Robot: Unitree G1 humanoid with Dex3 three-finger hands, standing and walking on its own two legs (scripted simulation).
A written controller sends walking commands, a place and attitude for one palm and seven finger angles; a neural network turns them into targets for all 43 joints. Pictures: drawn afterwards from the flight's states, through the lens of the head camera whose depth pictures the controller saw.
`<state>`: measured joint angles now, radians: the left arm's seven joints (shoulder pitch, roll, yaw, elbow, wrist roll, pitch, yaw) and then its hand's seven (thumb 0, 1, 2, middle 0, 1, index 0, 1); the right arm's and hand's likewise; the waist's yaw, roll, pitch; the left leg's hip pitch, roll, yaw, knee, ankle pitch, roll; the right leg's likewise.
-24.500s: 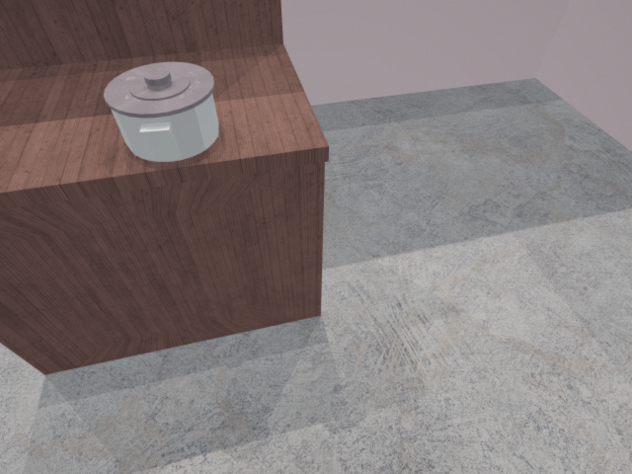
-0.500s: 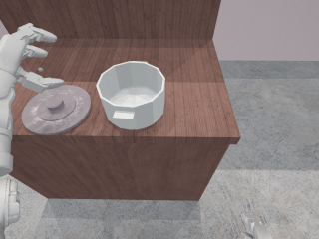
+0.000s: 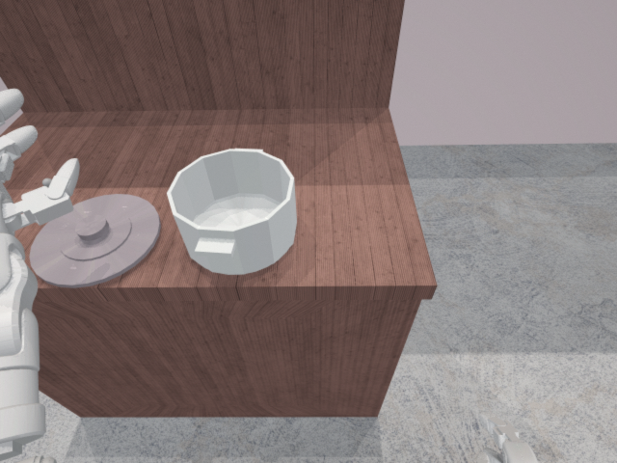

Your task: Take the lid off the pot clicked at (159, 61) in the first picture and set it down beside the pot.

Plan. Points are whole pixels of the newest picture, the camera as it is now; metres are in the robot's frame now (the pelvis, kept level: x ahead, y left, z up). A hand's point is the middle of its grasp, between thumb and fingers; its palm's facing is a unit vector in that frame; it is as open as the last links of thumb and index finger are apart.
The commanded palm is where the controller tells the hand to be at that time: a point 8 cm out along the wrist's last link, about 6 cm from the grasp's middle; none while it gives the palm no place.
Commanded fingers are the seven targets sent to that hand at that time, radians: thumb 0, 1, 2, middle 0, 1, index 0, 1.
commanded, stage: draw the hand back to the body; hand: left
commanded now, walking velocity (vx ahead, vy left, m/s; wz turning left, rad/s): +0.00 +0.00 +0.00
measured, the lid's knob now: (92, 227) +0.45 +0.41 +0.02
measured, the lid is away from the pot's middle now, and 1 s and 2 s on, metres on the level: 0.25 0.25 0.25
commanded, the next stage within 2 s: step back with the hand held close in 1.16 s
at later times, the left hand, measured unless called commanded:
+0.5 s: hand (30, 249) +0.24 +0.28 +0.22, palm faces +0.52 -0.83 -0.23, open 7.6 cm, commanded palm +0.18 +0.31 +0.22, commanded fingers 0.00 0.90 0.90 -0.20 -0.30 -0.20 -0.30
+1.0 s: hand (7, 339) +0.17 +0.26 +0.20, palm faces +0.45 -0.83 -0.32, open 7.5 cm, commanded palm +0.10 +0.30 +0.21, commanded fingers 0.00 0.90 0.90 -0.20 -0.30 -0.20 -0.30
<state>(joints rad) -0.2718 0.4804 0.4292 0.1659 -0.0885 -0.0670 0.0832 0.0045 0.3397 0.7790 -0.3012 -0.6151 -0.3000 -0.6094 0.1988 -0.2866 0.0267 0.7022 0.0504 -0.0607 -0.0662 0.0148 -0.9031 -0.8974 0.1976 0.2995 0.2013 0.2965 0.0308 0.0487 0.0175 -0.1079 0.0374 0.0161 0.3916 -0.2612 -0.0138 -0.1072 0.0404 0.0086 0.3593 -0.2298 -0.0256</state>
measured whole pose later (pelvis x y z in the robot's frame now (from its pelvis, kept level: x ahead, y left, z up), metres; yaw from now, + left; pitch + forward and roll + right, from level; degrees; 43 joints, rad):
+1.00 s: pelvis -0.02 +0.01 +0.00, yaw +1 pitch -6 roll -1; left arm 0.38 0.34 0.34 -0.47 -0.09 -0.10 0.07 0.02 0.89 0.90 -0.20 -0.31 -0.20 -0.30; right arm 0.18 -0.22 0.04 0.68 -0.01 -0.13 -0.06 0.02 -0.90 -0.90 0.20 0.30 0.20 0.30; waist 0.07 0.06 0.02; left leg -0.05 0.02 0.01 0.39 -0.24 0.00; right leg -0.03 0.02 0.00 0.33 -0.19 -0.01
